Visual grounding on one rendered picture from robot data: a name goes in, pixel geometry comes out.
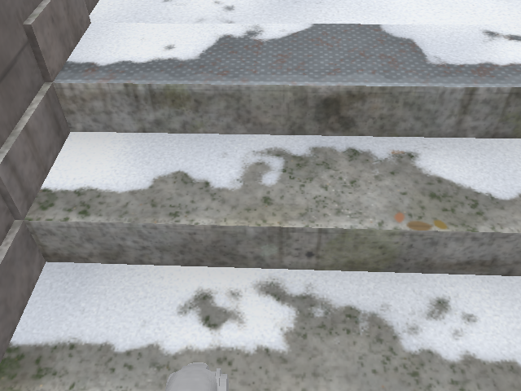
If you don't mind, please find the robot left thigh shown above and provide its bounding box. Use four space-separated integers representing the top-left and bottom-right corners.
165 366 229 391

